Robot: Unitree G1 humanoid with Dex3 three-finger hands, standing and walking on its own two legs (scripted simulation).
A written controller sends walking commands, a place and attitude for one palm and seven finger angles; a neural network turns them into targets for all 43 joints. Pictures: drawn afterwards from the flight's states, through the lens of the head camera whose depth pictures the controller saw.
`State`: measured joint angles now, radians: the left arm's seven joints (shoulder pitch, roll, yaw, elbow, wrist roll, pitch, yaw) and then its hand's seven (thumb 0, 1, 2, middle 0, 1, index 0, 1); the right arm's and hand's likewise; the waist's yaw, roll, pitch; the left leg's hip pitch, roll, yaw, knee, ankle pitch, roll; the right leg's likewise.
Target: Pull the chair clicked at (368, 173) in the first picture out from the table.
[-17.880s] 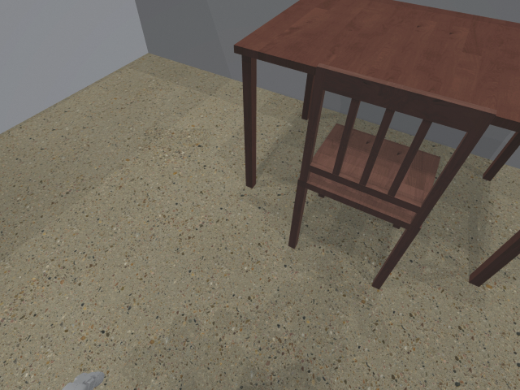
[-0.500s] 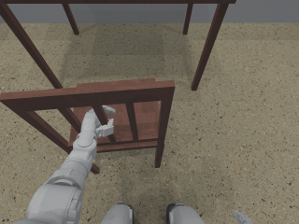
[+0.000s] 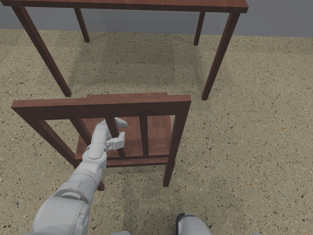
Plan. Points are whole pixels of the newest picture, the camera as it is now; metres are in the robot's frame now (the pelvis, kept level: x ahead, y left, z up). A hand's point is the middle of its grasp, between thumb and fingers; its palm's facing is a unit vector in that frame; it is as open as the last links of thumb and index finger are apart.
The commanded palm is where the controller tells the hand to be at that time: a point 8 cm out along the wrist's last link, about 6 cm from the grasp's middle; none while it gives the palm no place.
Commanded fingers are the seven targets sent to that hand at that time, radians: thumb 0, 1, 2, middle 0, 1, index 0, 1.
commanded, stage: step backward, pulling the chair out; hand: left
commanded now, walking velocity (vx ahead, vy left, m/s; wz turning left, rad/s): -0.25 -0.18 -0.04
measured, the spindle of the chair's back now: (116, 138) +0.40 +0.12 -0.09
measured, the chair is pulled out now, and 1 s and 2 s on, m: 0.48 0.55 0.56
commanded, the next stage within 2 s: stop walking, hand still on the chair in 0.60 s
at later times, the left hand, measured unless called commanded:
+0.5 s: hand (119, 149) +0.34 +0.11 -0.05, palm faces -0.06 -0.98 -0.16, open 5.3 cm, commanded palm +0.34 +0.16 -0.04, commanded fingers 0.00 0.90 0.90 -0.50 -1.45 -0.50 -1.45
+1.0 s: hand (116, 162) +0.30 +0.11 -0.05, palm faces -0.04 -0.98 -0.17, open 5.4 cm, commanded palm +0.29 +0.16 -0.03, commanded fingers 0.00 0.90 0.90 -0.50 -1.45 -0.50 -1.45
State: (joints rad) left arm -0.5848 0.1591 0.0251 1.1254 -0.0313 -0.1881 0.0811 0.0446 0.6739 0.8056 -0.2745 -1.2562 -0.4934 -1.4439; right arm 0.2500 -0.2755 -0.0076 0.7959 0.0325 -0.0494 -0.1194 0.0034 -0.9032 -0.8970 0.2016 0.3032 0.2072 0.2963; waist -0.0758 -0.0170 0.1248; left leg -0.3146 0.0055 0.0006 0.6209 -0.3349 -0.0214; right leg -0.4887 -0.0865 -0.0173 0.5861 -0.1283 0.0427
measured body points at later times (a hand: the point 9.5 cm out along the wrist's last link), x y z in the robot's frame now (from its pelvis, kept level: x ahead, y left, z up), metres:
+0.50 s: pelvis -0.04 +0.00 +0.01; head +0.05 -0.01 +0.45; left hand +0.34 +0.16 -0.03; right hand +0.02 -0.28 -0.12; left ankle -0.01 +0.14 -0.72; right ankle +0.02 -0.13 -0.72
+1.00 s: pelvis -0.03 +0.00 +0.01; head +0.02 -0.01 +0.46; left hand +0.30 +0.16 -0.03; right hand +0.05 -0.26 -0.12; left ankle -0.01 +0.14 -0.72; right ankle +0.02 -0.13 -0.72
